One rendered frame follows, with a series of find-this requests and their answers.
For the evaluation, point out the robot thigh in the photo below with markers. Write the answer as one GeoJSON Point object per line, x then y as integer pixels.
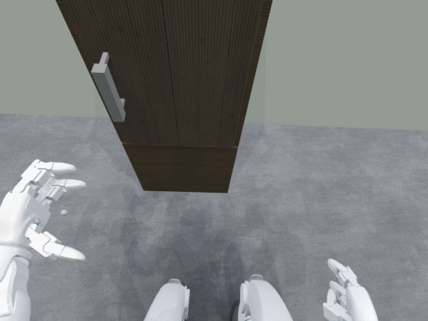
{"type": "Point", "coordinates": [261, 302]}
{"type": "Point", "coordinates": [170, 304]}

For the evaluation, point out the robot left thigh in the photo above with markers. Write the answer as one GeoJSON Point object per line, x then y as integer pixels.
{"type": "Point", "coordinates": [170, 304]}

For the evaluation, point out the right robot hand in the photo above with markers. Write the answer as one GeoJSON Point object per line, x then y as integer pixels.
{"type": "Point", "coordinates": [355, 303]}

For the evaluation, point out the cupboard door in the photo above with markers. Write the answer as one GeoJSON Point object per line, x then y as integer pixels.
{"type": "Point", "coordinates": [180, 65]}

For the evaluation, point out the robot right thigh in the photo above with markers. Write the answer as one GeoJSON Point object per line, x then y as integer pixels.
{"type": "Point", "coordinates": [261, 302]}

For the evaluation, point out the handle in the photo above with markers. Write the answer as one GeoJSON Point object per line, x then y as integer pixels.
{"type": "Point", "coordinates": [107, 88]}

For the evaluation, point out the left robot hand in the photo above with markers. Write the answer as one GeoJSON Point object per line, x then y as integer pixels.
{"type": "Point", "coordinates": [19, 209]}

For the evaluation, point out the left robot forearm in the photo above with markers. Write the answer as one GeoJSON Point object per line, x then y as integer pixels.
{"type": "Point", "coordinates": [15, 304]}

